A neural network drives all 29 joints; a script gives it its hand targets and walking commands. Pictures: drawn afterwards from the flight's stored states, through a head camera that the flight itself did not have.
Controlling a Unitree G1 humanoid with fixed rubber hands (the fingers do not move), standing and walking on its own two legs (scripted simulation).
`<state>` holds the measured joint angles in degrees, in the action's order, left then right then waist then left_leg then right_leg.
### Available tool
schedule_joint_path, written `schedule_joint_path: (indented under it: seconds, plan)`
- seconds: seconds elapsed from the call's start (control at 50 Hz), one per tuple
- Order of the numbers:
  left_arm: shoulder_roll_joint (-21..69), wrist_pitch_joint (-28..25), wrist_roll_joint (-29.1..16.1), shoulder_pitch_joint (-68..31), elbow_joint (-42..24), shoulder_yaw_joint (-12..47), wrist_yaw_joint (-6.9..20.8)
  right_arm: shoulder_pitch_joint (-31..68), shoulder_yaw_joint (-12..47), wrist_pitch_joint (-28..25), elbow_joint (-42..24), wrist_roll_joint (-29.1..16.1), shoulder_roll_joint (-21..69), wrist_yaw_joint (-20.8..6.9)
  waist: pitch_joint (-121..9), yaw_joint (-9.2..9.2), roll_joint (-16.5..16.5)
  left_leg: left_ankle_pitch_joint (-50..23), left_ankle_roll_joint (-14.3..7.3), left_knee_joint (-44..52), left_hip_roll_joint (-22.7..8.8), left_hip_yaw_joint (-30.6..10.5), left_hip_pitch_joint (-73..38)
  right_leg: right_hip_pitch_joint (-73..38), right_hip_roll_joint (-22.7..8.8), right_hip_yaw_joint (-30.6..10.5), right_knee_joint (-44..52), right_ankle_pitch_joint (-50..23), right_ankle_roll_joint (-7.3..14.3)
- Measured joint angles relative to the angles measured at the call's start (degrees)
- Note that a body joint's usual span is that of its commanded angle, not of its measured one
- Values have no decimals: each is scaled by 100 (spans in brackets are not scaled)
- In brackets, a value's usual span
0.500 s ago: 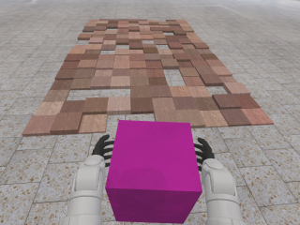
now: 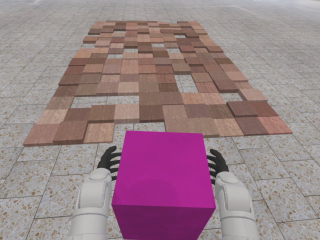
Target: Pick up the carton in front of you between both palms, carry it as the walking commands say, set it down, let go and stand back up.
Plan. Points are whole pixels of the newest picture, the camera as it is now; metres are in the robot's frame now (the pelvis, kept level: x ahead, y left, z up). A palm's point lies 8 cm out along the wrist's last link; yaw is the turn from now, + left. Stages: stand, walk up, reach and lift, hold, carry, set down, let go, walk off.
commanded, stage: hold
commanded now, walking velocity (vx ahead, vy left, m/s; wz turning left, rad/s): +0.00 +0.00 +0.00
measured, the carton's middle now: (161, 187) +0.29 +0.00 -0.02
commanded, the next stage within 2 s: carry in 0.14 s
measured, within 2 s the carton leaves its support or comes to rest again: neither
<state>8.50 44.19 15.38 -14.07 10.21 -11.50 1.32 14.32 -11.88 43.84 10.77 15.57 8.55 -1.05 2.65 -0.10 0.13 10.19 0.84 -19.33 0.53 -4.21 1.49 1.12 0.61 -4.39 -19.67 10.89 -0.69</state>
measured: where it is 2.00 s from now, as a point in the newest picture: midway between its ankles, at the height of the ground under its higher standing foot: (167, 151)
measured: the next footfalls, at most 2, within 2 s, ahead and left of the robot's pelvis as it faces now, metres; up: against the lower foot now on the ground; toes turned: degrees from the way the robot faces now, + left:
left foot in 0.64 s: +0.24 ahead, +0.07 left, +0.00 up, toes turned +9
right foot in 1.06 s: +0.57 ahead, -0.16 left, +0.00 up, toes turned -14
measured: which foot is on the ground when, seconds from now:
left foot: down 0.00-0.46, up 0.48-0.62, down 0.64-1.00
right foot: down 0.00-0.66, up 0.68-1.00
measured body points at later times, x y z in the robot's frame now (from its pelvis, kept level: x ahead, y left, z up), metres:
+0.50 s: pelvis +0.09 -0.02 -0.02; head +0.04 -0.02 +0.43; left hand +0.37 +0.12 +0.08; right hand +0.36 -0.18 +0.08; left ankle +0.02 +0.11 -0.73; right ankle +0.01 -0.13 -0.75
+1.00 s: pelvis +0.36 -0.03 -0.01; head +0.33 -0.03 +0.44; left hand +0.60 +0.11 +0.07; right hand +0.58 -0.20 +0.07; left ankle +0.20 +0.06 -0.75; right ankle +0.49 -0.16 -0.72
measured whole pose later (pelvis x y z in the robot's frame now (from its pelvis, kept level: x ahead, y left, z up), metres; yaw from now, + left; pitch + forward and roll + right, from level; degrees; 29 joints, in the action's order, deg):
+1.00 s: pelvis +0.36 -0.03 -0.01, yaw -3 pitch +5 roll -1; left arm 7.9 63.7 0.1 6.2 -29.7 -2.8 -11.0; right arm -5.4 -2.1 64.4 -29.2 -1.0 7.8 10.4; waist -9.3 -2.3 -0.5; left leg 21.8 0.5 -14.6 -2.3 11.0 -2.9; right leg 33.4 -4.7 10.6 -33.2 6.5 0.8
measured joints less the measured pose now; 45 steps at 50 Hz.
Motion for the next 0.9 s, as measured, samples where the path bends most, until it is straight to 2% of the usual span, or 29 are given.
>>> schedule_joint_path:
  seconds: [0.12, 0.16, 0.24, 0.34, 0.4, 0.44, 0.48, 0.54, 0.58, 0.64, 0.66, 0.7, 0.74, 0.76, 0.82, 0.9]
  plan:
    - [-9, 12, -9, 44, -47, 35, -3, -42, 39, 13, -43, -18, -9, 9, 2, 1, 2, -4, 2, 12, -3, -3, -5, -5, 3, 1, 11, -3, 4]
    - [-14, 44, -50, 54, -61, 30, -19, -46, 45, 52, -59, -57, -12, 30, -208, 10, -4, 89, 12, -216, -3, 15, 297, 302, 16, -8, -215, 81, -2]
    - [-39, 130, -188, 186, -259, 135, -91, -185, 153, 160, -286, -194, -39, 111, -701, 24, -10, 860, 7, -736, -14, 81, 868, 881, 15, 6, -723, 789, 19]
    - [-69, 419, -448, 352, -1073, 273, -206, -313, 370, 450, -1057, -433, -61, 233, -1089, 33, -4, 709, -36, -1046, -36, 175, 1262, 1398, -63, 134, -1258, 977, 60]
    - [-91, 715, -621, 509, -1598, 349, -276, -439, 532, 739, -1540, -544, -77, 318, -1311, 20, -34, 949, 11, -1205, -106, 214, 1319, 1470, -148, 349, -1359, 1060, 95]
    - [-94, 908, -720, 573, -1874, 461, -345, -556, 562, 974, -1922, -630, -94, 363, -1411, -19, -159, 1164, 22, -1377, -221, 127, 1364, 1366, -73, 507, -1229, 933, 55]
    - [-93, 1103, -786, 592, -2104, 620, -419, -735, 528, 1185, -2337, -749, -117, 413, -1479, -46, -143, 1360, 2, -2036, -304, 338, 1695, 1300, -56, 641, -1205, 1116, 93]
    - [-115, 1451, -930, 881, -2608, 843, -588, -1059, 596, 1522, -2879, -980, -133, 573, -1477, 6, 100, 1962, -10, -2599, -197, 859, 2226, 1053, -205, 681, -898, 1209, 114]
    - [-122, 1682, -1034, 1154, -3072, 923, -721, -1252, 690, 1716, -3218, -1109, -131, 626, -1397, 86, 226, 1688, -49, -2276, -101, 1144, 2444, 805, -297, 643, -602, 1194, 83]
    - [-110, 1927, -1171, 1502, -3766, 928, -835, -1470, 871, 1890, -3685, -1262, -119, 714, -1223, 204, 344, 704, -148, -1122, 46, 1534, 2302, 530, -414, 528, -685, 1459, -5]
    - [-106, 1974, -1221, 1605, -3944, 890, -867, -1504, 942, 1917, -3762, -1301, -113, 743, -1205, 237, 360, 231, -304, -1032, 39, 1650, 2192, 636, -466, 550, -1126, 1657, -12]
    - [-95, 2076, -1346, 1730, -4017, 795, -934, -1593, 1030, 1967, -3726, -1354, -108, 818, -1245, 197, 292, 338, -523, -1228, -8, 1769, 2095, 1245, -457, 620, -2645, 1720, 31]
    - [-89, 2191, -1476, 1760, -3948, 785, -985, -1743, 1000, 2059, -3757, -1430, -94, 924, -1265, 112, 154, 620, -574, -1074, -39, 1772, 1823, 1928, -418, 747, -3912, 1545, 116]
    - [-90, 2217, -1521, 1760, -3894, 799, -1000, -1821, 971, 2094, -3796, -1467, -84, 974, -1276, 57, 101, 650, -550, -897, -41, 1756, 1651, 2227, -440, 823, -4226, 1365, 134]
    - [-87, 2161, -1553, 1783, -3774, 848, -1059, -1956, 915, 2140, -3900, -1555, -67, 1097, -1307, -125, -29, 572, -434, -259, -62, 1680, 1079, 2864, -533, 983, -3991, 820, 103]
    - [-74, 2005, -1547, 1870, -3785, 862, -1242, -1957, 909, 2096, -3928, -1642, -70, 1166, -1317, -276, -87, 648, -313, 332, -147, 1580, 375, 3277, -585, 1124, -2637, 197, 45]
